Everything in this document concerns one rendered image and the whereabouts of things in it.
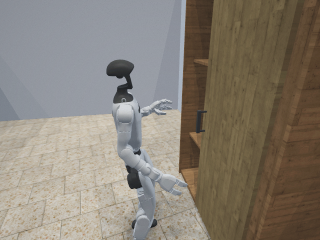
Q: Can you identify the left robot hand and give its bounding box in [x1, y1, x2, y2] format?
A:
[150, 99, 173, 116]

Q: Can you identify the robot left forearm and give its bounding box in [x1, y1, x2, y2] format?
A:
[140, 106, 152, 118]

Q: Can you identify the robot right upper arm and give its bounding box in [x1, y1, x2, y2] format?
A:
[116, 104, 134, 159]

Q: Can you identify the wardrobe door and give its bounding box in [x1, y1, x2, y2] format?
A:
[195, 0, 305, 240]
[245, 0, 320, 240]

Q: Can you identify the right robot hand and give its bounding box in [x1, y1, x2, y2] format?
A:
[158, 173, 188, 196]

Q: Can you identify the left robot foot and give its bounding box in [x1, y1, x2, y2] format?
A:
[131, 219, 157, 229]

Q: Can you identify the right robot thigh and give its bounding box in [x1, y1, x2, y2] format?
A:
[127, 167, 156, 222]

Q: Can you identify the handle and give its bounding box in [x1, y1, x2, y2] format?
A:
[195, 110, 207, 133]

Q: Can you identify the robot right forearm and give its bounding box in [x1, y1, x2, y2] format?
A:
[120, 148, 163, 182]

